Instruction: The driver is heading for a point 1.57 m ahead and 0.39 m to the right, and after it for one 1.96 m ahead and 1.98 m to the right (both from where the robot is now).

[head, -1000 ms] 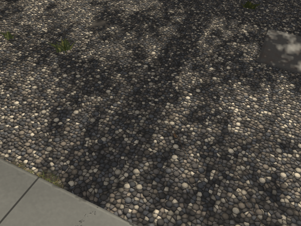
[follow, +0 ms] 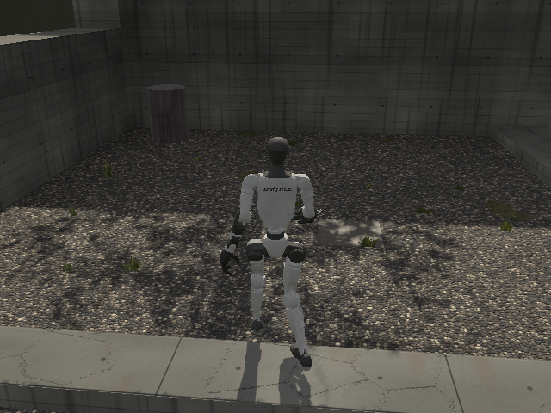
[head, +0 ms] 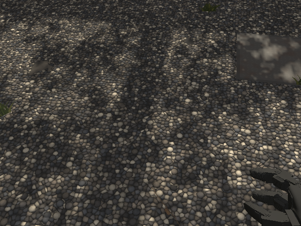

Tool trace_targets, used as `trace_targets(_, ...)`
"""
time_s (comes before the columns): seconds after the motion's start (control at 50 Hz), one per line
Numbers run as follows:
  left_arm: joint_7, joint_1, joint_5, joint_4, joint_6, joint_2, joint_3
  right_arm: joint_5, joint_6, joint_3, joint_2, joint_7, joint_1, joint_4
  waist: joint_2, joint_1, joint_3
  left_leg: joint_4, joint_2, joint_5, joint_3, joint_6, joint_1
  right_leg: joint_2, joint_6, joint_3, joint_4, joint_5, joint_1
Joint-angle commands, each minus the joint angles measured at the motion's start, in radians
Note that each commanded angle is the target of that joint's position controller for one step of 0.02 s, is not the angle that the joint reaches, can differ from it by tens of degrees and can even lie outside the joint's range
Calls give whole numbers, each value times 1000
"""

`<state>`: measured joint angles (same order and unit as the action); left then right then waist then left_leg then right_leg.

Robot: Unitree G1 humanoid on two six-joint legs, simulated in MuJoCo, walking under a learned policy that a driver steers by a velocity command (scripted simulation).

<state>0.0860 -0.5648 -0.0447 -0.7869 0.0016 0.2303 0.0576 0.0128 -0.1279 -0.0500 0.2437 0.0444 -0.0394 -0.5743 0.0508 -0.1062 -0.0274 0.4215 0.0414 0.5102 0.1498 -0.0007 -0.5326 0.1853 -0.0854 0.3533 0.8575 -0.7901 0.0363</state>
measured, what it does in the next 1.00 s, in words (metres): goes down, turning right: left foot 0.18 m lower, then right foot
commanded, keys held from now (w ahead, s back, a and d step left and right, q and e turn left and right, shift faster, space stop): e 0.72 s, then no key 0.24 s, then q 0.04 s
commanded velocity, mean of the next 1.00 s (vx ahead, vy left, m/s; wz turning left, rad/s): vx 0.04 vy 0.00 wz -0.52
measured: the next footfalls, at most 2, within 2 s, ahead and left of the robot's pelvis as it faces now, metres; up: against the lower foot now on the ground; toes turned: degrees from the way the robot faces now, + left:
left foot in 0.06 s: +0.18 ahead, +0.13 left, -0.18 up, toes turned -9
right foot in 0.72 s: +0.13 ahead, -0.10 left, -0.18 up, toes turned -27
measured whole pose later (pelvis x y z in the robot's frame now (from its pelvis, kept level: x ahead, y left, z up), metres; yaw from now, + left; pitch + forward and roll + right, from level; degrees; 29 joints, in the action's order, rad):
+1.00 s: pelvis +0.14 +0.00 -0.11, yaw -30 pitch +3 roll +1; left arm 0.02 -0.18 0.02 -0.64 -0.02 0.21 0.05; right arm 0.01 0.04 -0.05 0.26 -0.03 0.15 -0.74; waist 0.04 0.02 -0.01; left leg 0.87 -0.06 -0.29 0.05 -0.09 -0.53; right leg 0.05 -0.05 0.04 0.56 -0.28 0.33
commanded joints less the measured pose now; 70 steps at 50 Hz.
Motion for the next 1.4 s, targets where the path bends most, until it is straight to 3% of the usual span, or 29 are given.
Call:
trace_targets(0.02, 10, 151, -9, 77, -7, 90, 23, -18, 6, -48, 82, -18, 288, -56, -116, 177, -29, -337, -132, 348, 32, -46, 417, -29, 69, -16, 355, 471, 137)
trace_targets(0.06, -25, 106, 23, 70, -2, -26, -12, 10, 15, -50, 126, -9, 617, -169, 54, 256, -183, -22, -324, 690, 60, -22, 963, 37, 136, -135, 914, -188, 540)
trace_targets(0.08, -35, -70, 8, 71, 5, -100, -31, 54, 16, -33, 166, -6, 574, -191, 349, 122, -190, 248, -376, 1366, 116, -10, 1090, 43, 163, -100, 1175, -290, 809)
trace_targets(0.1, -46, -200, -21, 43, 13, -13, -20, 46, 26, -38, 185, 4, 519, -188, 453, 50, -275, 340, -456, 1431, 239, 94, 1113, -35, 195, -67, 1296, -207, 944)
trace_targets(0.14, -33, -12, -26, 120, 3, 86, -12, 23, 39, -48, 213, -20, 281, -143, 183, 7, -297, 63, -563, 253, 469, 354, 748, -165, 184, -138, 1257, 133, 909)
trace_targets(0.16, -14, 86, 6, 125, -28, 133, 5, 14, 46, -24, 157, -37, 173, -101, -14, 5, -194, -28, -572, 109, 450, 361, 514, -188, 179, -176, 1259, 210, 842)
trace_targets(0.18, -11, 181, 26, 130, -51, 223, 38, 8, 48, -10, 125, -52, 181, -97, -113, 29, -106, -85, -500, -94, 329, 313, 318, -189, 148, -134, 1088, 328, 779)
trace_targets(0.22, -8, 188, 58, 145, -54, 146, 37, 26, 52, -15, 175, -55, 166, -114, -18, 5, -27, -97, -340, -145, 117, 223, 129, -173, 139, -177, 965, 474, 687)
trace_targets(0.26, -17, 275, 48, 191, -32, 100, 31, 24, 69, -3, 136, -86, 246, -153, 19, 38, 13, -118, -215, -239, -55, 207, 112, -176, 165, -218, 603, 669, 652)
trace_targets(0.34, -31, 371, 44, 250, -39, 36, 11, 4, 104, -14, 149, -106, 341, -176, 68, 98, -82, -116, -308, -249, 10, 236, 413, -204, 196, -183, 358, 655, 765)
trace_targets(0.44, -48, 441, 44, 290, -56, 93, 37, 8, 127, -42, 192, -97, 319, -146, 21, 127, 1, -203, -343, -725, 32, 230, 416, -227, 164, -186, 229, 650, 801)
trace_targets(0.56, -73, 565, 31, 334, -31, 56, 20, 14, 145, -62, 222, -101, 338, -149, 30, 198, 24, -165, -340, -712, -90, 226, 433, -251, 141, -335, 16, 534, 693)
trace_targets(0.64, -95, 541, 15, 336, -30, 59, 21, 4, 163, -66, 230, -93, 319, -150, 77, 190, -25, -62, -361, -558, -147, 211, 427, -205, 101, -418, -126, 443, 525)
trace_targets(0.7, -95, 421, 19, 301, -31, 90, 46, -14, 164, -60, 193, -87, 336, -168, 35, 130, -78, 149, -331, -538, -241, 101, 334, -163, 29, -419, -391, 611, 235)
trace_targets(0.72, -82, 333, 14, 291, -30, 183, 79, 14, 156, -45, 143, -79, 326, -147, -120, 101, -132, 409, -259, -707, -324, 6, 112, -296, -34, -209, -415, 893, -20)
trace_targets(0.74, -74, 315, 36, 322, -26, 287, 89, 57, 138, -12, 76, -65, 274, -76, -372, 118, -140, 747, -124, -1232, -308, -75, -266, -559, -197, 161, -339, 1385, -197)
trace_targets(0.76, -78, 235, 76, 292, -18, 262, 87, 14, 113, -31, 147, -60, 181, -56, -267, 14, -274, 869, -78, -1209, -112, -92, -324, -626, -337, 214, -407, 1309, -178)
trace_targets(0.78, -83, 281, 85, 279, -8, 236, 74, -16, 115, -41, 175, -64, 146, -53, -204, 42, -206, 924, -93, -1123, -90, -90, -352, -568, -297, 118, -405, 1278, -134)
trace_targets(0.82, -75, 405, 40, 277, -10, 158, 49, 6, 144, -43, 165, -89, 178, -92, -149, 109, -129, 882, -119, -962, -77, -98, -296, -458, -187, -41, -398, 1224, 24)
trace_targets(0.88, -76, 479, 55, 264, -4, 131, 33, 5, 163, -35, 120, -82, 257, -120, -138, 175, -132, 768, -95, -802, -103, -101, -62, -381, -149, -143, -424, 1145, 219)
trace_targets(0.94, -66, 452, 56, 233, -2, 109, 26, 2, 160, -8, 53, -76, 205, -105, -162, 145, -119, 513, -101, -766, -109, -92, 36, -351, -130, -178, -424, 1021, 236)
trace_targets(1.04, -82, 397, 75, 172, 6, 54, 1, -7, 153, -9, 55, -49, 244, -132, -196, 148, -55, 164, -77, -719, -146, -55, 307, -347, -92, -169, -447, 627, 329)
trace_targets(1.08, -85, 336, 86, 155, 21, 40, -3, 18, 148, -19, 112, -49, 228, -107, -112, 118, -27, 107, -133, -466, -71, -34, 377, -271, 10, -196, -387, 492, 339)
trace_targets(1.1, -84, 297, 83, 163, 28, 82, 13, 7, 147, -36, 175, -53, 198, -92, -7, 70, -15, 144, -144, -430, -48, 5, 356, -225, 45, -237, -363, 479, 350)
trace_targets(1.12, -72, 334, 76, 175, 26, 111, 23, -8, 146, -44, 171, -51, 169, -81, 47, 88, 4, 125, -130, -531, -18, 34, 247, -193, 70, -307, -323, 500, 296)
trace_targets(1.24, -46, 324, 62, 208, -13, 84, 47, -24, 148, -33, 112, -57, 161, -10, 17, 84, -44, 199, -85, -602, 25, 61, 114, -236, 36, -343, -231, 530, 231)
trace_targets(1.3, -44, 275, 61, 202, -11, 140, 66, -24, 155, -30, 98, -53, 147, 35, -146, 82, -57, 393, -18, -639, -58, 18, -6, -412, -66, -158, -352, 618, 171)
trace_targets(1.34, -30, 320, 52, 214, -7, 153, 64, -17, 159, -35, 100, -43, 150, 44, -261, 95, -49, 569, -28, -1017, -122, -9, -85, -581, -164, -27, -396, 844, 146)
trace_targets(1.4, -23, 372, 41, 216, -6, 211, 76, -32, 163, -31, 86, -27, 128, 72, -211, 106, -8, 570, -84, -1072, -126, 6, -77, -565, -104, -134, -384, 899, 186)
